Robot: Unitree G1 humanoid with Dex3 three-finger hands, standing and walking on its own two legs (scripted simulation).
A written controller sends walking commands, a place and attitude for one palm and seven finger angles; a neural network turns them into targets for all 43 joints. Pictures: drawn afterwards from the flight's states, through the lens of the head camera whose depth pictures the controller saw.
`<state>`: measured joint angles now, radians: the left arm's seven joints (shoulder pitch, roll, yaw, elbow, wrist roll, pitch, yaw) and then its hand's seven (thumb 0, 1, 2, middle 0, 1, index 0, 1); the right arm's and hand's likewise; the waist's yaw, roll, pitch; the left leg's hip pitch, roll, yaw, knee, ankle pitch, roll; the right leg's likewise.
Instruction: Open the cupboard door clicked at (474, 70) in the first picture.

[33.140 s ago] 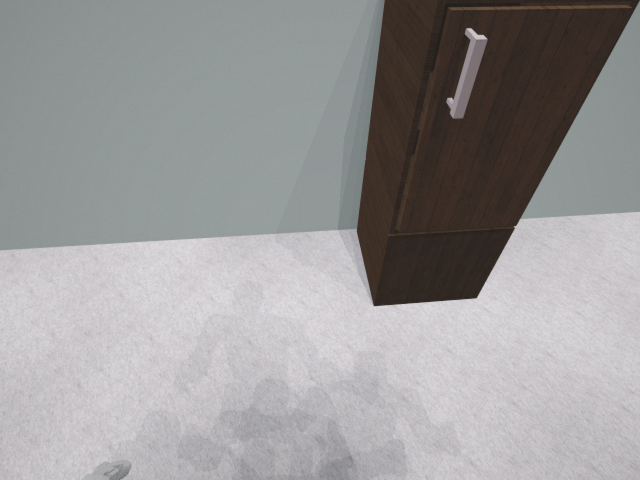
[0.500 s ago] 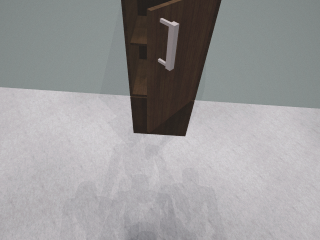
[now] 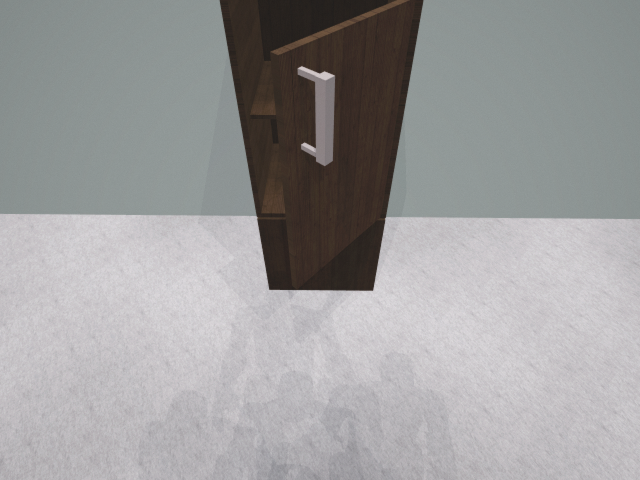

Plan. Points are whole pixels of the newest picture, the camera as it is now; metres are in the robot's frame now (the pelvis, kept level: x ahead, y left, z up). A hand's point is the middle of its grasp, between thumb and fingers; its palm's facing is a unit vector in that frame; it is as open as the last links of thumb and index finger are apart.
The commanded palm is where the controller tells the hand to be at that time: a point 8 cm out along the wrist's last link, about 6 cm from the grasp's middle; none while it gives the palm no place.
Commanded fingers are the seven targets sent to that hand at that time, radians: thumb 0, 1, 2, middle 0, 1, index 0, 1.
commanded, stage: let the arm hang, fingers relaxed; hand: left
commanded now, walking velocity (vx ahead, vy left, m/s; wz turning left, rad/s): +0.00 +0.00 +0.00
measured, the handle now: (315, 117) +0.64 +0.04 +0.13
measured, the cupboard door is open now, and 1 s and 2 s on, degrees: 48 48 48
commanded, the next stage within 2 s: look to check the result in 0.12 s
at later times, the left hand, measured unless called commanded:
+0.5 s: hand out of the picture +0.03 +0.19 -0.17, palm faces +0.03 -0.97 -0.25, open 7.3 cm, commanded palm none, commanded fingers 0.00 0.90 0.90 -0.20 -0.30 -0.20 -0.30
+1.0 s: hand out of the picture +0.05 +0.19 -0.17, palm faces -0.02 -0.97 -0.23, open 7.3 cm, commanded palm none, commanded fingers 0.00 0.90 0.90 -0.20 -0.30 -0.20 -0.30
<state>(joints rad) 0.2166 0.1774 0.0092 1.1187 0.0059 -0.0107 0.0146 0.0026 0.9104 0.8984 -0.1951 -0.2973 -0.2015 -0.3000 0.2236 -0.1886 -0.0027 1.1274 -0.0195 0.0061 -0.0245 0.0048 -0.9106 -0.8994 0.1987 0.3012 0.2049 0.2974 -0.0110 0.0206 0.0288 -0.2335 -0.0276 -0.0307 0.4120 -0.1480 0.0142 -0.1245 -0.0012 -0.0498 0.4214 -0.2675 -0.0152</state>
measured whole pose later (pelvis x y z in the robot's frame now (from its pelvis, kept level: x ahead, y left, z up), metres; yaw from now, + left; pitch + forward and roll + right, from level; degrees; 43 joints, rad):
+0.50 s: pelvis +0.02 -0.01 +0.00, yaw +0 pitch -2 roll +0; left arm 0.24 0.20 0.02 1.14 0.00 -0.01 0.02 0.00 0.91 0.90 -0.20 -0.30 -0.20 -0.30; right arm 0.21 -0.20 0.00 1.14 -0.02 0.01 -0.03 0.00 -0.91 -0.90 0.20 0.30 0.20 0.30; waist -0.01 0.02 0.06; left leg -0.19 -0.02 -0.03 0.39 -0.17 0.00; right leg -0.07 0.01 -0.05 0.37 -0.27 -0.02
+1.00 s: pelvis +0.02 -0.01 +0.00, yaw -4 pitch -2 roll +0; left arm 0.23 0.19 0.04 1.11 0.01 0.02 0.01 0.00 0.91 0.90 -0.20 -0.30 -0.20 -0.30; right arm 0.18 -0.20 -0.02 1.10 -0.02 0.02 -0.04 0.00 -0.91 -0.90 0.20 0.30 0.20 0.30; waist 0.01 0.02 0.06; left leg -0.22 0.01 0.02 0.45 -0.21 0.00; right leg -0.11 0.03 0.01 0.43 -0.28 -0.03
